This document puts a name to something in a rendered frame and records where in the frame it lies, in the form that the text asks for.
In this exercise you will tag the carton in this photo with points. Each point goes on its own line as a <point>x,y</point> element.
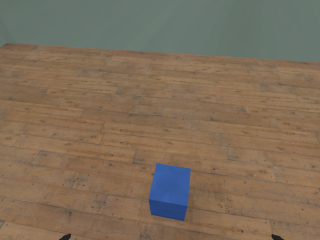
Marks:
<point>169,191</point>

